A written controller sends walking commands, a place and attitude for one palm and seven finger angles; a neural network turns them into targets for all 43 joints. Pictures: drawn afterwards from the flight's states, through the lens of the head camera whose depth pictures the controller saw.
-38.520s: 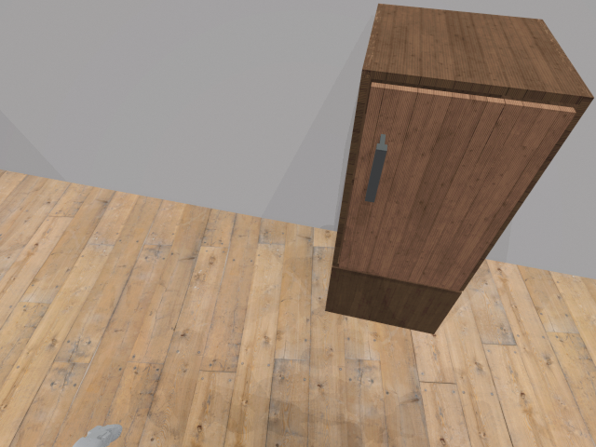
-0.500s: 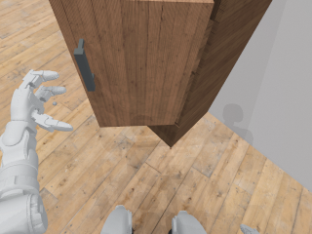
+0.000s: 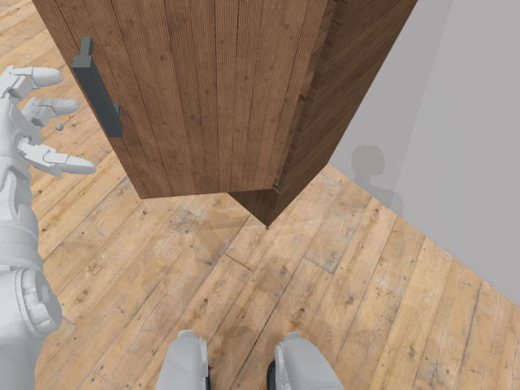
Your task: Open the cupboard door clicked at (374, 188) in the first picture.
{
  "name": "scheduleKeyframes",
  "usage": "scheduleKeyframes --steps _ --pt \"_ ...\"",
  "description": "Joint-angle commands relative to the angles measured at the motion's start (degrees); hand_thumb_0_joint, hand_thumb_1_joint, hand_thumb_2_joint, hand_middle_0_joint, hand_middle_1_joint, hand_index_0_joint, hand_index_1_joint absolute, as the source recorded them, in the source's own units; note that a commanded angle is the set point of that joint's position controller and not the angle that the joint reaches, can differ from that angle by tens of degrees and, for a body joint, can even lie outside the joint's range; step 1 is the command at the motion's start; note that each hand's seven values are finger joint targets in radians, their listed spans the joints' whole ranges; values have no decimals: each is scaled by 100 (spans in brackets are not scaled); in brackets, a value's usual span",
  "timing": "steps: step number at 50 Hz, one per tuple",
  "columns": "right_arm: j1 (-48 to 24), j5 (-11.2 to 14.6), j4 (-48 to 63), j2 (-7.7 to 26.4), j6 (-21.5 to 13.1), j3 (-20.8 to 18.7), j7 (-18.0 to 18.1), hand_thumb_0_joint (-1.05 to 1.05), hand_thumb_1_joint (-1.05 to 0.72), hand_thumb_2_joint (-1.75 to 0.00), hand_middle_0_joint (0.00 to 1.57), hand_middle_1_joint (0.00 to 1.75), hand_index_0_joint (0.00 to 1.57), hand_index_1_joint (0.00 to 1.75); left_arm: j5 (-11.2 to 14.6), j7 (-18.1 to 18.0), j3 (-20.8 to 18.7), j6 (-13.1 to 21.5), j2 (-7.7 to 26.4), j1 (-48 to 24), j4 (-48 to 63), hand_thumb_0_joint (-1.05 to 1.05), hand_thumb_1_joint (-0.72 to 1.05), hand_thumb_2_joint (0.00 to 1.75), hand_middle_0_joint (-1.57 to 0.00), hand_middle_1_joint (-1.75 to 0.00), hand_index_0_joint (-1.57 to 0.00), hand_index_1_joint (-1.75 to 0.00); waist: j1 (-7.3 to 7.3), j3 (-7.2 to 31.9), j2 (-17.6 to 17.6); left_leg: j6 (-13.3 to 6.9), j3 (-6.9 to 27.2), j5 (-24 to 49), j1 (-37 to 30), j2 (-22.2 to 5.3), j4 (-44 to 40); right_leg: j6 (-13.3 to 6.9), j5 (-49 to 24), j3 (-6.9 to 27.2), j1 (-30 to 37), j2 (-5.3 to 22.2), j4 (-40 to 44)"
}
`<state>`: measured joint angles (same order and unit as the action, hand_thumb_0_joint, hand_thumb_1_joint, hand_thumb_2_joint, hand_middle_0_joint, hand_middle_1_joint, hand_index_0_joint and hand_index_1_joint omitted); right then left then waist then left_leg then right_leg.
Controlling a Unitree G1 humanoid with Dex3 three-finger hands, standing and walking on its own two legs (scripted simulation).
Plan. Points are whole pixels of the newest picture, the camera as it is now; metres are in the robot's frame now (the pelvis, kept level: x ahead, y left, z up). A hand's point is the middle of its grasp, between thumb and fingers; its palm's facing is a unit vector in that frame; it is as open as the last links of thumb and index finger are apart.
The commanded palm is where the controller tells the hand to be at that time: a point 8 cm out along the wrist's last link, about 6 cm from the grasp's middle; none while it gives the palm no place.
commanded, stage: move the hooked fingers beside the handle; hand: left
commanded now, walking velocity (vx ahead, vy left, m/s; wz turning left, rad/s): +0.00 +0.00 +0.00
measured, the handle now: (102, 91) +0.54 +0.22 +0.07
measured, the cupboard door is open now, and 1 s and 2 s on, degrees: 49 49 49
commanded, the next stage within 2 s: slide the fingers in behind the handle in 0.82 s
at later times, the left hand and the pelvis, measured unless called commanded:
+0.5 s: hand (53, 129) +0.47 +0.27 +0.07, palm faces +0.07 -1.00 +0.00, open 14.0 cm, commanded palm +0.46 +0.31 +0.06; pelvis +0.00 +0.01 +0.00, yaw +0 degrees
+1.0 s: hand (60, 131) +0.48 +0.27 +0.06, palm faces +0.08 -1.00 -0.01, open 14.0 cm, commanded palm +0.45 +0.30 +0.06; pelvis +0.00 +0.01 +0.00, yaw +0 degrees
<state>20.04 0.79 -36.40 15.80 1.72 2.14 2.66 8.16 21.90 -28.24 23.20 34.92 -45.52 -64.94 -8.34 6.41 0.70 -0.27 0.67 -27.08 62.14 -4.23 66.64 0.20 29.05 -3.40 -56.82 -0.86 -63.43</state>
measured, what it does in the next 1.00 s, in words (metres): stands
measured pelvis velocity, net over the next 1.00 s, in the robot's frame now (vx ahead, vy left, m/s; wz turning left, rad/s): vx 0.00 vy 0.01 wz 0.00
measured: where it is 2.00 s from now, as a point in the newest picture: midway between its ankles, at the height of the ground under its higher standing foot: outside the picture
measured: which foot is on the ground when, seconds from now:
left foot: down 0.00-1.00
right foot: down 0.00-1.00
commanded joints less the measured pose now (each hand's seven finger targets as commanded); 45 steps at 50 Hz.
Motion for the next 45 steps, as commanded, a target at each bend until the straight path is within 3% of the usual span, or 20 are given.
scheduleKeyframes --steps 1,3,7,12,15,16,17,18,23,25,26,28,30,31,33,35,38,42,44,45 --pt "871 -34 304 1088 -84 -401 93 0 -90 -90 20 30 20 30 68 70 -254 238 1870 -2296 977 0 -50 30 -30 -120 -30 -120 15 2730 865 -166 164 1950 -2301 180 -575 -85 -1797 201 712 -184 761" --pt "890 -38 368 1090 -53 -399 83 0 -90 -90 20 30 20 30 43 56 -346 186 1961 -2076 946 0 -50 30 -30 -120 -30 -120 75 2749 759 -174 133 1974 -2182 184 -575 -73 -1855 203 832 -181 746" --pt "913 -58 435 1075 -8 -413 45 0 -90 -90 20 30 20 30 44 38 -464 275 2066 -1980 1325 0 -50 30 -30 -120 -30 -120 188 3061 957 -155 133 2312 -2408 173 -566 -88 -2133 189 960 -201 674" --pt "908 -40 396 1085 18 -426 25 0 -90 -90 20 30 20 30 114 30 -409 280 1891 -1982 1224 0 -50 30 -30 -120 -30 -120 53 2701 719 -167 152 2063 -2308 161 -611 -67 -1897 148 798 -230 770" --pt "914 -43 383 1094 21 -429 35 0 -90 -90 20 30 20 30 93 41 -391 344 1945 -2183 1488 0 -50 30 -30 -120 -30 -120 72 2861 1001 -143 182 2167 -2584 153 -639 -100 -1882 131 702 -228 746" --pt "915 -46 389 1075 28 -441 26 0 -90 -90 20 30 20 30 76 33 -347 359 1845 -2051 1518 0 -50 30 -30 -120 -30 -120 114 2927 1084 -121 207 2259 -2744 155 -664 -119 -1868 108 656 -239 749" --pt "894 -56 371 1062 19 -453 17 0 -90 -90 20 30 20 30 91 31 -186 400 1636 -2119 1681 0 -50 30 -30 -120 -30 -120 57 2966 1187 -108 244 2376 -2974 135 -668 -123 -1865 72 504 -237 758" --pt "903 -59 361 1053 21 -460 7 0 -90 -90 20 30 20 30 105 20 -210 395 1587 -1944 1594 0 -50 30 -30 -120 -30 -120 107 2897 1147 -90 251 2378 -3011 129 -698 -130 -1814 48 490 -248 786" --pt "851 -42 347 1065 39 -451 6 0 -90 -90 20 30 20 30 186 9 75 254 1180 -1909 1276 0 -50 30 -30 -120 -30 -120 -4 2420 835 -96 301 2003 -2796 138 -817 -120 -1513 -14 332 -237 876" --pt "847 -37 345 1082 40 -429 19 0 -90 -90 20 30 20 30 134 -33 51 209 1266 -1996 1081 0 -50 30 -30 -120 -30 -120 -30 2238 819 -99 303 1828 -2659 139 -820 -127 -1393 -12 207 -225 860" --pt "861 -54 348 1087 46 -424 23 0 -90 -90 20 30 20 30 102 -77 15 209 1324 -2079 1069 0 -50 30 -30 -120 -30 -120 -35 2252 706 -105 327 1766 -2591 147 -819 -127 -1352 -19 249 -220 840" --pt "830 -69 385 1082 33 -423 28 0 -90 -90 20 30 20 30 42 -149 -1 289 1392 -2197 1216 0 -50 30 -30 -120 -30 -120 -38 2347 835 -104 322 1781 -2641 152 -796 -133 -1337 8 215 -206 817" --pt "847 -101 411 1084 27 -425 20 0 -90 -90 20 30 20 30 24 -220 -250 495 1682 -2280 1576 0 -50 30 -30 -120 -30 -120 97 2810 1062 -63 360 2198 -2991 138 -749 -163 -1538 11 296 -215 710" --pt "808 -103 423 1049 19 -426 -2 0 -90 -90 20 30 20 30 30 -228 -133 565 1511 -2252 1667 0 -50 30 -30 -120 -30 -120 104 2928 1219 -42 351 2268 -3130 142 -728 -164 -1542 11 265 -216 712" --pt "793 -116 401 1052 19 -427 -21 0 -90 -90 20 30 20 30 39 -245 -222 652 1585 -2198 1754 0 -50 30 -30 -120 -30 -120 150 3059 1300 -16 369 2433 -3257 126 -712 -169 -1605 0 317 -229 693" --pt "803 -96 375 1057 41 -433 -30 0 -90 -90 20 30 20 30 68 -203 -149 599 1450 -2080 1575 0 -50 30 -30 -120 -30 -120 95 2952 1157 -25 367 2404 -3224 111 -711 -157 -1607 -12 270 -244 720" --pt "796 -60 386 1067 75 -410 -16 0 -90 -90 20 30 20 30 56 -130 160 306 1151 -2034 1125 0 -50 30 -30 -120 -30 -120 -25 2383 898 -62 363 1904 -2809 135 -841 -138 -1381 -49 254 -233 825" --pt "821 -61 418 1095 93 -411 30 0 -90 -90 20 30 20 30 80 -126 -14 240 1363 -2015 1129 0 -50 30 -30 -120 -30 -120 26 2430 720 -88 339 1868 -2673 150 -814 -140 -1420 -21 341 -221 821" --pt "830 -78 410 1068 62 -404 25 0 -90 -90 20 30 20 30 122 -155 7 358 1301 -2196 1260 0 -50 30 -30 -120 -30 -120 -26 2444 770 -102 346 1913 -2699 152 -755 -151 -1437 -11 272 -227 787" --pt "798 -81 388 1073 49 -405 23 0 -90 -90 20 30 20 30 114 -160 -71 435 1430 -2286 1374 0 -50 30 -30 -120 -30 -120 24 2612 895 -86 329 1924 -2727 151 -729 -137 -1447 18 315 -220 761"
